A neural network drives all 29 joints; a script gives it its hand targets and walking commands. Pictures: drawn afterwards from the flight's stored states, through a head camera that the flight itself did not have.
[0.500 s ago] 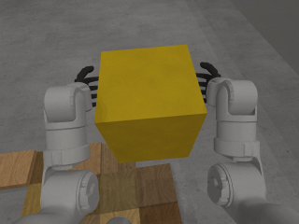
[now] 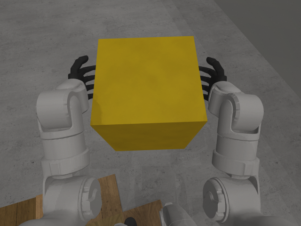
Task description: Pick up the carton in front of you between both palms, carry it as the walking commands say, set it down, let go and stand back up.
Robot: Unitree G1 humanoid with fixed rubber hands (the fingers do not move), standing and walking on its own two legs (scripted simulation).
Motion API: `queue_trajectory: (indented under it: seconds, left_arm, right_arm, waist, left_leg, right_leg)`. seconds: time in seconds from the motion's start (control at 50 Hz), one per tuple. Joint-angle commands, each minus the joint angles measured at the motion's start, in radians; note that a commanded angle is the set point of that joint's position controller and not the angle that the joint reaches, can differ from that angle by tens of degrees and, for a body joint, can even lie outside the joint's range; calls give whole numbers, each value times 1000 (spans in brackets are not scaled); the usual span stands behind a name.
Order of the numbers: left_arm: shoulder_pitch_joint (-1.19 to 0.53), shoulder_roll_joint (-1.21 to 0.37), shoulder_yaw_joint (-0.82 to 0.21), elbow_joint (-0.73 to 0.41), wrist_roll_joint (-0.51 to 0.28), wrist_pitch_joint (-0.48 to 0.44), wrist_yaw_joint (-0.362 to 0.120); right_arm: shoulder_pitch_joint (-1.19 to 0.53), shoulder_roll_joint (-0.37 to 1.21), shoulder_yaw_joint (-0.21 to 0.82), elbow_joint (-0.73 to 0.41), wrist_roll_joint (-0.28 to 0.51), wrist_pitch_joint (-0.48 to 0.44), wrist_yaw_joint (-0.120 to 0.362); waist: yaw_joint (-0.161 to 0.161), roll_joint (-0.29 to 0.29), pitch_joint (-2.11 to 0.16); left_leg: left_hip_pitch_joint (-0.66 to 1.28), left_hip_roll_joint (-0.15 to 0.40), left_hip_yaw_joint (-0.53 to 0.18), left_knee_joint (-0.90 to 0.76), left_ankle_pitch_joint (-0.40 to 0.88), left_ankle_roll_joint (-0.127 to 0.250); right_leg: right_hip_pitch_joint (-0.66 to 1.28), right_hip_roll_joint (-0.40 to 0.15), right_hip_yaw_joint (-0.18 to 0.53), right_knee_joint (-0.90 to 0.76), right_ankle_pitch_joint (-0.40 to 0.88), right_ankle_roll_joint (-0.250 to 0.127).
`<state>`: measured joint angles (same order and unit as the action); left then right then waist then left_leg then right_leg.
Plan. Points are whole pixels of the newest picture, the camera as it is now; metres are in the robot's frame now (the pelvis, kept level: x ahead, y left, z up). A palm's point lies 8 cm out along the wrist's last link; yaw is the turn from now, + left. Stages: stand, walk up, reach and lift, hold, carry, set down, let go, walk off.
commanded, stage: carry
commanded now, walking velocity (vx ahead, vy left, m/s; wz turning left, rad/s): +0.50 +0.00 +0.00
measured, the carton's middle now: (148, 102) +0.42 -0.04 +0.05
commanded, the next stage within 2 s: none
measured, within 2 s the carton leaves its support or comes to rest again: neither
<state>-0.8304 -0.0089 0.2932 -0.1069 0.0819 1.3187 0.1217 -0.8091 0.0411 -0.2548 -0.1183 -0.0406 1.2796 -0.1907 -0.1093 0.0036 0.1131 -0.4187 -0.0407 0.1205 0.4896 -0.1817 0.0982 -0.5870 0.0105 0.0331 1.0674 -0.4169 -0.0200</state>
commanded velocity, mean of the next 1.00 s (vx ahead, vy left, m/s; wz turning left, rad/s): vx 0.50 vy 0.00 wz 0.00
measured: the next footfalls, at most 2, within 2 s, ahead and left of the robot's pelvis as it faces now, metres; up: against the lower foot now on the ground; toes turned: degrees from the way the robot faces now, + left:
right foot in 0.18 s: +0.27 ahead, -0.12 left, +0.00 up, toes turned +1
left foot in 0.64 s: +0.54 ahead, +0.04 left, -0.06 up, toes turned +4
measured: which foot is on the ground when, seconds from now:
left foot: down 0.00-0.22, up 0.24-0.62, down 0.64-1.00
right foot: up 0.00-0.16, down 0.18-0.64, up 0.66-0.98, down 1.00-1.00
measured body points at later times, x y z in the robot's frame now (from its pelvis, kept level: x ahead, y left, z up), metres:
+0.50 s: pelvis +0.30 -0.06 +0.01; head +0.35 -0.06 +0.46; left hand +0.65 +0.15 +0.12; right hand +0.71 -0.15 +0.12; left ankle +0.37 +0.04 -0.71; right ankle +0.24 -0.13 -0.73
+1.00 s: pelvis +0.66 -0.05 -0.08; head +0.72 -0.05 +0.37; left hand +1.05 +0.07 +0.01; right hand +1.03 -0.23 +0.02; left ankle +0.51 +0.03 -0.78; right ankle +0.80 -0.13 -0.79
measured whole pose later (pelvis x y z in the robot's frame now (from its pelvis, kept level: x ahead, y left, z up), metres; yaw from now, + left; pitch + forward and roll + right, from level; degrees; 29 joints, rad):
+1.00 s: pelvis +0.66 -0.05 -0.08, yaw +1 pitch +6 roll +0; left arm -0.66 -0.04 0.22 0.09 0.14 1.20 0.14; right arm -0.67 0.06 -0.23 0.08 -0.02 1.13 -0.21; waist -0.11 -0.01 0.03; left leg -0.17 -0.02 0.07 0.63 -0.49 0.04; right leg -0.58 0.01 -0.10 0.50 0.00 -0.06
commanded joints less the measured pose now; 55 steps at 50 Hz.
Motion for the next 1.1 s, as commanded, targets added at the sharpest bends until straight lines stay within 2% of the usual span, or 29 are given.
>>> queue_trajectory:
  seconds: [0.0, 0.08, 0.16, 0.18, 0.2, 0.22, 0.26, 0.28, 0.34, 0.4, 0.52, 0.56, 0.6, 0.62, 0.64, 0.66, 0.68, 0.7, 0.72, 0.78, 0.82, 0.9, 0.92, 0.96, 0.98, 1.0, 1.02, 1.04, 1.08]
  left_arm:
    - [-605, -861, -591, -9, -285, -13, -159]
    - [-639, -888, -600, 69, -282, -9, -171]
    - [-655, -932, -591, 197, -331, 2, -210]
    - [-663, -932, -582, 257, -324, -6, -217]
    - [-626, -957, -575, 289, -338, -19, -225]
    - [-624, -998, -567, 284, -359, -26, -233]
    - [-687, -1070, -578, 237, -407, -41, -245]
    - [-749, -1107, -593, 190, -442, -51, -250]
    - [-827, -1181, -627, 103, -504, -74, -257]
    - [-804, -1201, -656, 93, -531, -89, -266]
    - [-758, -1225, -724, 164, -573, -131, -296]
    - [-742, -1235, -730, 205, -578, -146, -304]
    - [-717, -1247, -720, 254, -576, -158, -313]
    - [-707, -1250, -706, 283, -567, -163, -317]
    - [-698, -1239, -688, 322, -552, -162, -319]
    - [-702, -1228, -664, 351, -545, -157, -319]
    - [-708, -1233, -631, 361, -536, -155, -313]
    - [-711, -1225, -611, 342, -525, -151, -306]
    - [-728, -1218, -601, 296, -516, -151, -293]
    - [-708, -1176, -578, 159, -457, -161, -234]
    - [-641, -1142, -586, 124, -409, -164, -195]
    - [-559, -1086, -625, 82, -344, -188, -159]
    - [-552, -1072, -636, 69, -339, -193, -157]
    - [-554, -1050, -663, 40, -334, -198, -159]
    - [-542, -1041, -667, 40, -336, -196, -165]
    - [-543, -1024, -664, 38, -342, -191, -173]
    - [-495, -977, -660, 95, -328, -188, -175]
    - [-456, -1013, -685, 86, -353, -185, -184]
    - [-545, -1080, -715, 26, -402, -173, -209]
  right_arm:
    - [-758, 1020, 722, -72, 516, 29, 285]
    - [-754, 1038, 693, 80, 512, 35, 323]
    - [-689, 1046, 629, 270, 457, 32, 331]
    - [-724, 1085, 608, 294, 452, 36, 331]
    - [-744, 1090, 593, 291, 452, 37, 335]
    - [-763, 1114, 589, 300, 448, 31, 335]
    - [-740, 1147, 563, 314, 431, 15, 332]
    - [-718, 1156, 548, 313, 421, 7, 326]
    - [-654, 1154, 528, 281, 373, -15, 293]
    - [-595, 1119, 530, 254, 322, -29, 262]
    - [-504, 1004, 514, 272, 218, -59, 248]
    - [-483, 980, 501, 305, 197, -70, 258]
    - [-438, 967, 476, 359, 172, -84, 267]
    - [-408, 959, 459, 398, 156, -91, 273]
    - [-380, 950, 448, 437, 153, -95, 280]
    - [-378, 936, 433, 458, 157, -100, 284]
    - [-381, 932, 430, 459, 178, -101, 285]
    - [-424, 989, 463, 429, 224, -108, 287]
    - [-504, 1069, 513, 355, 288, -113, 290]
    - [-728, 1210, 665, 141, 464, -116, 302]
    - [-728, 1234, 708, 107, 520, -115, 310]
    - [-613, 1230, 737, 137, 528, -119, 336]
    - [-589, 1223, 742, 147, 526, -123, 341]
    - [-551, 1201, 754, 154, 521, -127, 344]
    - [-551, 1182, 755, 162, 515, -127, 343]
    - [-503, 1172, 757, 193, 497, -122, 344]
    - [-465, 1176, 726, 226, 484, -113, 340]
    - [-432, 1154, 717, 231, 465, -107, 335]
    - [-484, 1180, 717, 185, 445, -110, 326]
  waist:
    - [19, 78, -685]
    - [30, 142, -600]
    - [98, 80, -550]
    - [74, -83, -593]
    - [138, -273, -638]
    - [194, -274, -620]
    - [218, -83, -597]
    - [210, -44, -593]
    - [200, -114, -611]
    - [243, -131, -607]
    - [275, -55, -484]
    - [264, -42, -454]
    - [181, 27, -490]
    - [138, 71, -498]
    - [64, 175, -539]
    - [0, 211, -611]
    - [-29, 171, -681]
    - [-22, 113, -729]
    - [18, -2, -694]
    - [72, 11, -591]
    - [56, 84, -570]
    - [28, 143, -583]
    - [30, 151, -602]
    - [91, 139, -679]
    - [132, 112, -698]
    - [107, -77, -756]
    - [139, -278, -886]
    - [159, -195, -879]
    - [147, -63, -729]
  left_leg:
    - [587, 262, -314, -69, 415, 159]
    - [431, 184, -147, -33, 390, 73]
    - [359, 154, -73, 188, 300, 6]
    - [147, 72, -51, 277, 278, -55]
    - [-110, -6, -28, 378, -50, -102]
    - [-291, -15, -75, 462, -270, -105]
    - [-312, 1, -94, 443, -293, -92]
    - [-277, 7, -101, 382, -271, -84]
    - [-181, -7, -85, 304, -166, -72]
    - [-283, 13, -109, 240, 26, -67]
    - [-123, 19, -113, -35, 361, -41]
    - [-26, 22, -100, -97, 423, -16]
    - [275, 10, -32, -199, 512, 2]
    - [473, 29, -23, -171, 541, 11]
    - [771, 266, -263, -46, 923, 127]
    - [1025, 426, -421, 129, 1209, 242]
    - [1102, 486, -521, 139, 1068, 313]
    - [1013, 472, -586, 94, 710, 306]
    - [860, 423, -584, 28, 455, 257]
    - [501, 315, -473, -50, 289, 173]
    - [461, 277, -403, -60, 390, 161]
    - [448, 178, -201, 3, 717, 53]
    - [456, 169, -173, 47, 784, 34]
    - [390, 150, -90, 242, 781, -27]
    - [254, 141, -89, 360, 589, -45]
    - [68, 92, -89, 503, -177, -77]
    - [-198, -13, -132, 810, -392, -103]
    - [-262, 33, -175, 872, -356, -91]
    - [-319, 68, -161, 750, -263, -95]
  right_leg:
    - [-41, 15, -57, -234, 11, 14]
    - [131, 29, -113, -490, 383, 10]
    - [344, -13, -130, -738, 651, -18]
    - [600, -65, -36, -669, 671, -97]
    - [825, -202, 193, -694, 661, -177]
    - [943, -258, 288, -698, 694, -203]
    - [895, -274, 290, -698, 710, -191]
    - [848, -265, 278, -713, 676, -176]
    - [766, -228, 237, -739, 628, -155]
    - [847, -222, 247, -712, 678, -168]
    - [681, -170, 213, -704, 562, -121]
    - [612, -144, 173, -644, 581, -105]
    - [450, -73, 48, -427, 653, -54]
    - [278, -24, -10, -248, 576, -18]
    - [-42, 52, -47, 87, -27, 40]
    - [-326, 74, 1, 300, -241, 69]
    - [-476, 44, 78, 451, -263, 53]
    - [-483, -6, 124, 465, -214, 1]
    - [-429, -33, 119, 402, -133, -8]
    - [-229, -47, 2, 169, -15, 16]
    - [-196, -37, -49, 13, 35, 21]
    - [53, 45, -168, -419, 314, -11]
    - [140, 74, -201, -489, 384, -23]
    - [458, 64, -228, -676, 595, -54]
    - [649, -22, -157, -677, 609, -59]
    - [880, -305, 144, -548, 986, -85]
    - [1123, -470, 491, -584, 837, -286]
    - [1095, -428, 491, -612, 670, -277]
    - [961, -340, 329, -644, 758, -188]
